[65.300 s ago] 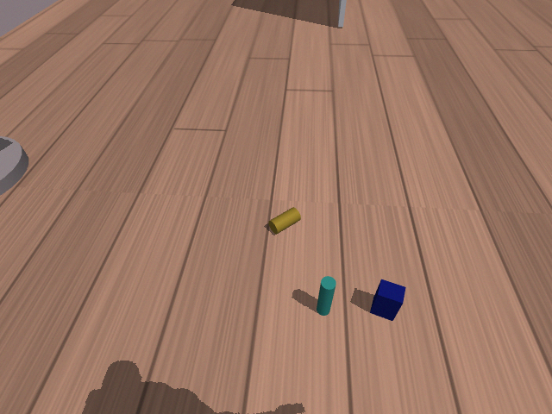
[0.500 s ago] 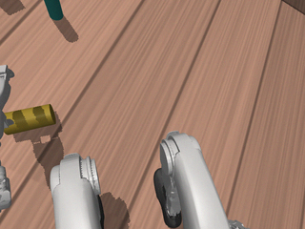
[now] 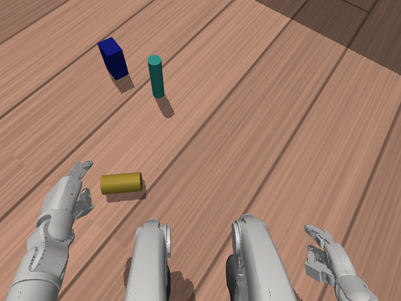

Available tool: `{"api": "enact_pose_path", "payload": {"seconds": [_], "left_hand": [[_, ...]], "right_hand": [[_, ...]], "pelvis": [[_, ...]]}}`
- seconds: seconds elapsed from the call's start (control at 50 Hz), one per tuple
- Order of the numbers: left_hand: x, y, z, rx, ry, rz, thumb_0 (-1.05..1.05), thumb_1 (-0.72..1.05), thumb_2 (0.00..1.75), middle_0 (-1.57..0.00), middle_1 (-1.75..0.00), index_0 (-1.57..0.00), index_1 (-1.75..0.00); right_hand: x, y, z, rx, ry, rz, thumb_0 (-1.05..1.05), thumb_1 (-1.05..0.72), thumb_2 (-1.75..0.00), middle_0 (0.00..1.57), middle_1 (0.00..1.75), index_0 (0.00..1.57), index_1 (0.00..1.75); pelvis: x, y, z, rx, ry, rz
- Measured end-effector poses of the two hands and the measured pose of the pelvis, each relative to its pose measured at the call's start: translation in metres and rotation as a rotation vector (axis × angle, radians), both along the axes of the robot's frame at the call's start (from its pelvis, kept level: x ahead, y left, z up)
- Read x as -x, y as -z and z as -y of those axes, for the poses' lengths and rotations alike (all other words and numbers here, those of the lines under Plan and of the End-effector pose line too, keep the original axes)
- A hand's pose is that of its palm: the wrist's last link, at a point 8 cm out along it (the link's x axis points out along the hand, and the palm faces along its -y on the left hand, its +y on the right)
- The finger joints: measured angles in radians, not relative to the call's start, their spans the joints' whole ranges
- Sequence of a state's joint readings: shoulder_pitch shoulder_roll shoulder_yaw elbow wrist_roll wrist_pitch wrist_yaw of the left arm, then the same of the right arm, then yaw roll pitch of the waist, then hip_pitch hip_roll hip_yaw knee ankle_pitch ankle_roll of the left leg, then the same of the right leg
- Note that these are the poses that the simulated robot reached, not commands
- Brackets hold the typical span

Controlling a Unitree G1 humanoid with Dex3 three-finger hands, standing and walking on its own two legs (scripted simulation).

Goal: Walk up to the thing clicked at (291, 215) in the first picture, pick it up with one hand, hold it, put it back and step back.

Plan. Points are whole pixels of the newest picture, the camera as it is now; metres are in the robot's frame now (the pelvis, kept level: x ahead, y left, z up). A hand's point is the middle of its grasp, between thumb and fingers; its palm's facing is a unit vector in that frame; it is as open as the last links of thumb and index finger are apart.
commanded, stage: home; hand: left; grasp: from above
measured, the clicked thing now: (122, 183) +0.49 +0.27 -0.47
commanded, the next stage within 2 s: none
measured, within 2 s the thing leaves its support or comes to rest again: neither
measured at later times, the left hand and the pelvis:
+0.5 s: hand (64, 230) +0.25 +0.19 +0.11, palm faces +0.10 -0.97 -0.23, open 7.4 cm; pelvis +0.06 -0.01 +0.17, yaw +2 degrees
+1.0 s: hand (40, 254) +0.22 +0.18 +0.16, palm faces +0.11 -0.97 -0.19, open 7.4 cm; pelvis +0.07 -0.01 +0.21, yaw +4 degrees
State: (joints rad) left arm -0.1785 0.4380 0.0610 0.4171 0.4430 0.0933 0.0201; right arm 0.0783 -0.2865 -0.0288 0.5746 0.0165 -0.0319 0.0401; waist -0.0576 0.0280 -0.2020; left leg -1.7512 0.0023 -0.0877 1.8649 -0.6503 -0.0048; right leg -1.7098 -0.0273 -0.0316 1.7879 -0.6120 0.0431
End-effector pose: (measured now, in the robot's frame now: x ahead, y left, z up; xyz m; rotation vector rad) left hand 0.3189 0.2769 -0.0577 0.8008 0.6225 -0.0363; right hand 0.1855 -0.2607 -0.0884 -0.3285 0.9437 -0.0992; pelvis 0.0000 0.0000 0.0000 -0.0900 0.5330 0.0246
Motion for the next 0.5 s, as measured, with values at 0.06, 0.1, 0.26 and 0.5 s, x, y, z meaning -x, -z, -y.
{"api": "enact_pose_path", "payload": {"seconds": [0.06,0.1,0.26,0.5], "left_hand": [[0.018,-0.023,0.004,0.073,-0.074,-0.006,0.0,0.87,0.9,-0.22,-0.31,-0.21,-0.31],[0.029,-0.038,0.008,0.123,-0.124,-0.015,0.0,0.88,0.9,-0.22,-0.31,-0.21,-0.31],[0.062,-0.1,0.027,0.315,-0.293,-0.068,0.01,0.9,0.9,-0.21,-0.3,-0.2,-0.31],[0.088,-0.195,0.04,0.483,-0.457,-0.092,0.01,0.91,0.9,-0.21,-0.3,-0.2,-0.3]], "right_hand": [[-0.018,-0.025,-0.007,-0.012,-0.008,0.072,0.0,-0.9,-0.9,0.2,0.3,0.2,0.3],[-0.026,-0.041,-0.012,-0.024,-0.008,0.113,0.01,-0.9,-0.9,0.2,0.3,0.2,0.3],[-0.033,-0.108,-0.029,-0.056,0.02,0.198,0.01,-0.9,-0.9,0.2,0.3,0.2,0.3],[-0.011,-0.192,-0.023,-0.001,0.113,0.233,0.01,-0.9,-0.9,0.2,0.3,0.2,0.3]], "pelvis": [[-0.003,-0.02,0.002,-0.007,-0.006,0.025],[-0.005,-0.034,0.003,-0.012,-0.007,0.044],[-0.021,-0.094,0.006,-0.025,-0.015,0.126],[-0.055,-0.175,0.005,-0.037,-0.029,0.259]]}}
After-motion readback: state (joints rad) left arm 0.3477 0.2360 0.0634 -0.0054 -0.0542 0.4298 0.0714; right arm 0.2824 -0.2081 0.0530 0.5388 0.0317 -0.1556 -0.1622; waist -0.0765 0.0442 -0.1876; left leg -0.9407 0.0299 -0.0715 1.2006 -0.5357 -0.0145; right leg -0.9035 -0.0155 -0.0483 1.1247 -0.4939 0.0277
